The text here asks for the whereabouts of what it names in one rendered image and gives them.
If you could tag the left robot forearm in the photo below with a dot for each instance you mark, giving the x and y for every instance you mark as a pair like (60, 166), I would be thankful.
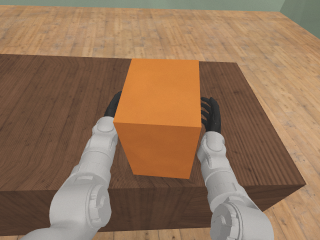
(97, 157)

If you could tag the robot left hand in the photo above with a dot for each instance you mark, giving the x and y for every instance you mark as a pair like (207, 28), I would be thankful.
(112, 107)

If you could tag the carton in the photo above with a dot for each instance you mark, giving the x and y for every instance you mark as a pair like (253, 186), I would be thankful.
(158, 117)

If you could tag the robot left upper arm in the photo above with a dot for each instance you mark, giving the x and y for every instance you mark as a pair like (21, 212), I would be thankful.
(77, 213)

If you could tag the right robot forearm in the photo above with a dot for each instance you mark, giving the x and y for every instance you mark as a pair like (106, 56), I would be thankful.
(218, 176)

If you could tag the pedestal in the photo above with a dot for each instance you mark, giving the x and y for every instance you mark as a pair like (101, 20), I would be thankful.
(48, 108)

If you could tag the robot right hand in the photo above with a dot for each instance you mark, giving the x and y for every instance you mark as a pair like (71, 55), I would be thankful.
(213, 122)

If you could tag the robot right upper arm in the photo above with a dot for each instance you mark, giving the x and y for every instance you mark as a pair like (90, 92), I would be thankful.
(231, 221)

